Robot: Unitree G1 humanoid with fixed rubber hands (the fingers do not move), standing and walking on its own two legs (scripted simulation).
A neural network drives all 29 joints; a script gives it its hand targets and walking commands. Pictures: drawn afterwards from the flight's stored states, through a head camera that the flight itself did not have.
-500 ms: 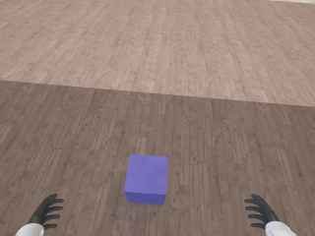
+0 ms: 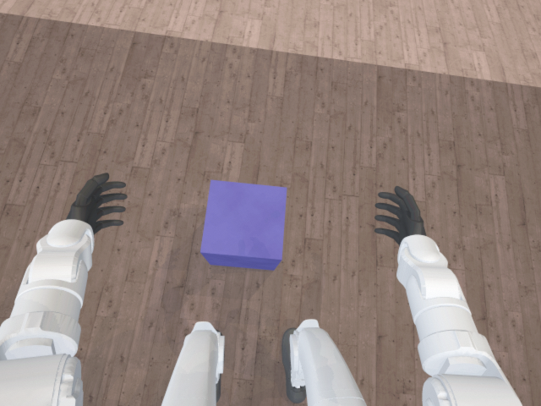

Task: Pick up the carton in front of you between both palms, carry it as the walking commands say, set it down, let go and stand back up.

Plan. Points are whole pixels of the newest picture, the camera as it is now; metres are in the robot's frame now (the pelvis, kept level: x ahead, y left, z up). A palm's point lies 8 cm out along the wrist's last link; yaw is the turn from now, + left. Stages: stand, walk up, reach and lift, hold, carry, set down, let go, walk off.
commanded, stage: reach and lift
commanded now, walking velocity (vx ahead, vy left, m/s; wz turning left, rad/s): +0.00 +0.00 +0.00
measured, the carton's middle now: (245, 229) +0.48 +0.02 -0.57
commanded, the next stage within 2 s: none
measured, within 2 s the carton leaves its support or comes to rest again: neither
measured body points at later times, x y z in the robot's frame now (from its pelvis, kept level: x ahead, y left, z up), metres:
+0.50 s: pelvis -0.03 +0.02 -0.05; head +0.30 +0.03 +0.26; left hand +0.54 +0.21 -0.15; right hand +0.50 -0.18 -0.16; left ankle +0.05 +0.13 -0.66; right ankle +0.05 -0.12 -0.66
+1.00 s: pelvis -0.05 +0.01 -0.24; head +0.32 +0.01 +0.02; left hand +0.51 +0.21 -0.41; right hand +0.47 -0.18 -0.41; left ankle +0.05 +0.13 -0.66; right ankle +0.05 -0.13 -0.66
